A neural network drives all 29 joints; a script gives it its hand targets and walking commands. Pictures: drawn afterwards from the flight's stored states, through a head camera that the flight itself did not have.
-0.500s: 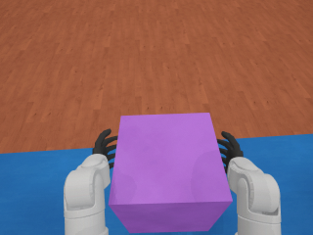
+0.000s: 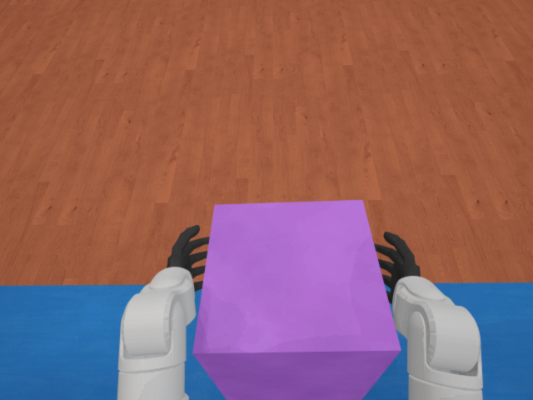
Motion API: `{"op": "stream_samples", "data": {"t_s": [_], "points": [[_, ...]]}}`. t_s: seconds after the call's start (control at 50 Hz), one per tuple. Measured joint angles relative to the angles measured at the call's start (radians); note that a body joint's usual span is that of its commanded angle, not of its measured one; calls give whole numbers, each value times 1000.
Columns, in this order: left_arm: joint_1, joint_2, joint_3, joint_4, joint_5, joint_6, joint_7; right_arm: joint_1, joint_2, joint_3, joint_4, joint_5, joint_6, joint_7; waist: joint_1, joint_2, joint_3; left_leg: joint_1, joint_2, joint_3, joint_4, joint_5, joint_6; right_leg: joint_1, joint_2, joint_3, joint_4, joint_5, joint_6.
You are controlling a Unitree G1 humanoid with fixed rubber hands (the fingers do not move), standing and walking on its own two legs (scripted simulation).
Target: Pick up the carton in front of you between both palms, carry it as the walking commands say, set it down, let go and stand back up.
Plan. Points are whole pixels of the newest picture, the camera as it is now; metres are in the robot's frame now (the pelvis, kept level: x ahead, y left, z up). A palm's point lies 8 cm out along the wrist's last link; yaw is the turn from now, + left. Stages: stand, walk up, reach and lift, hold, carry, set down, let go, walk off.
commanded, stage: carry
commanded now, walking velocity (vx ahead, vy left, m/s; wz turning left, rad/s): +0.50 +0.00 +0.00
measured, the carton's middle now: (291, 307) +0.26 +0.00 -0.02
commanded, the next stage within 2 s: none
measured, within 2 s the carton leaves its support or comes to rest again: neither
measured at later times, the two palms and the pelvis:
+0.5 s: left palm (210, 85) +0.65 +0.16 +0.11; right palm (367, 92) +0.61 -0.13 +0.12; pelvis +0.34 +0.04 +0.00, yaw -4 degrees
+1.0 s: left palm out of the picture +1.04 +0.12 +0.12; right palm out of the picture +1.05 -0.18 +0.12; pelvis +0.65 -0.03 +0.00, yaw -2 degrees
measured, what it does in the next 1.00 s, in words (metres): walks ahead: left foot, then right foot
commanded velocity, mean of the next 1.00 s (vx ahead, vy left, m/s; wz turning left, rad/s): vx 0.50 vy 0.00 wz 0.00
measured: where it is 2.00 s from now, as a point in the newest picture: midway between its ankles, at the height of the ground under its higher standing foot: (297, 151)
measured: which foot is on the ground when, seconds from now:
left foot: up 0.00-0.32, down 0.34-0.82, up 0.84-1.00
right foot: down 0.00-0.36, up 0.38-0.80, down 0.82-1.00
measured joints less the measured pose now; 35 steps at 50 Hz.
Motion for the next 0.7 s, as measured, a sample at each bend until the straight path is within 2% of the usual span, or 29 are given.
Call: {"op": "stream_samples", "data": {"t_s": [0.08,0.16,0.26,0.3,0.34,0.36,0.4,0.42,0.46,0.5,0.58,0.7], "points": [[32,3,0,-44,-10,-19,0,20,-1,27,-24,-2,-24,0,6,-14,-11,-126,15,20,-154,78,-9,117,4,20,-103,-20,10],[43,4,-7,-81,-16,-17,0,37,-1,39,-65,-4,-25,0,-3,-14,-39,-169,24,47,-364,171,-21,238,8,34,-168,-69,32],[24,3,-18,-127,-13,18,0,31,-1,30,-125,3,11,-2,-17,-10,-66,-140,6,108,-582,274,-2,388,10,44,-194,-171,75],[5,1,-14,-151,-11,41,0,9,-1,22,-147,10,34,-6,-18,-16,-67,-99,-11,136,-631,277,11,437,3,55,-162,-236,97],[-24,1,2,-174,-10,64,3,-29,3,13,-153,15,51,-8,-25,-35,-64,-44,-38,165,-652,257,33,438,-29,70,-18,-336,112],[-42,1,16,-173,-10,74,4,-53,6,9,-138,16,53,-8,-32,-56,-57,-48,-47,178,-599,227,56,383,-61,86,136,-331,107],[-73,2,40,-168,-9,95,6,-100,13,-4,-108,18,67,-11,-44,-56,-36,-34,-44,185,-557,158,81,211,-51,173,505,-305,91],[-87,1,49,-168,-9,106,7,-116,16,-12,-103,19,75,-12,-46,-50,-22,-12,-42,185,-574,144,82,125,-38,200,647,-285,79],[-116,-10,61,-172,-7,119,9,-135,21,-30,-114,22,87,-13,-48,-41,-2,43,-44,183,-634,147,70,-19,-31,214,781,-219,57],[-150,-17,68,-178,-5,123,10,-156,25,-50,-134,25,92,-14,-48,-34,10,97,-48,176,-695,143,69,-129,-39,212,776,-157,48],[-244,6,69,-149,-7,126,12,-234,7,-77,-127,31,97,-17,-47,-29,9,198,-53,156,-780,121,58,-271,-59,201,638,-76,56],[-426,78,88,29,-13,164,28,-419,-61,-91,59,35,128,-26,-43,-32,-23,341,-62,132,-833,35,24,-333,-65,162,365,44,58]]}}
